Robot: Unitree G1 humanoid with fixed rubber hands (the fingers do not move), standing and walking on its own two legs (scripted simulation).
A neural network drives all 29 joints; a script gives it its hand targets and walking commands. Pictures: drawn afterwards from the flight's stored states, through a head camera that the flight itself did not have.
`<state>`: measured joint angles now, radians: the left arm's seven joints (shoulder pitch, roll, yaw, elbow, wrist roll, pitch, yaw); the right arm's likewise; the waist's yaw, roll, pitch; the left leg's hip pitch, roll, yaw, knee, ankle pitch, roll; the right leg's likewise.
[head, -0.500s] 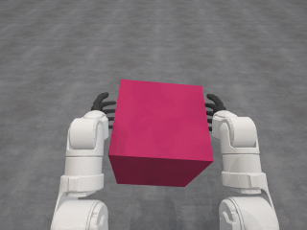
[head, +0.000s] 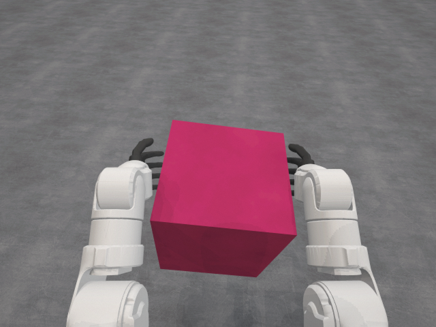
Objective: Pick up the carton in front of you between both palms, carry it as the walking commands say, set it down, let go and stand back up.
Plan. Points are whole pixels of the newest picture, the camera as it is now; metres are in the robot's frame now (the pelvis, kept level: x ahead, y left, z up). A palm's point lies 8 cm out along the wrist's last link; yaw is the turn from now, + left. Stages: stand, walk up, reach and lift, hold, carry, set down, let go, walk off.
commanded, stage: carry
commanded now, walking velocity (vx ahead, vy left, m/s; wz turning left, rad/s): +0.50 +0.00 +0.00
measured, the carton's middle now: (218, 205) +0.36 +0.02 +0.03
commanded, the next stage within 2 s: none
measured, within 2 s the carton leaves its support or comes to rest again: neither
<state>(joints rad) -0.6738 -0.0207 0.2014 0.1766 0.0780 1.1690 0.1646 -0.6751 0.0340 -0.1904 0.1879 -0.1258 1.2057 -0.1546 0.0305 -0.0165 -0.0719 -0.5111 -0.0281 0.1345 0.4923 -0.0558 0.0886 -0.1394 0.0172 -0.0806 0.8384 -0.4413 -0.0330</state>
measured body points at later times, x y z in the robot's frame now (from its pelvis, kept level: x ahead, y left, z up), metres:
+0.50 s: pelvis +0.28 -0.03 +0.00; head +0.29 -0.03 +0.45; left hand +0.64 +0.12 +0.13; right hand +0.65 -0.18 +0.12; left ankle +0.13 +0.07 -0.68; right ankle +0.36 -0.11 -0.72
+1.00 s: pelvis +0.57 +0.02 +0.01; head +0.56 +0.02 +0.46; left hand +0.86 +0.15 +0.08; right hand +0.85 -0.14 +0.09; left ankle +0.63 +0.10 -0.72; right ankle +0.42 -0.09 -0.65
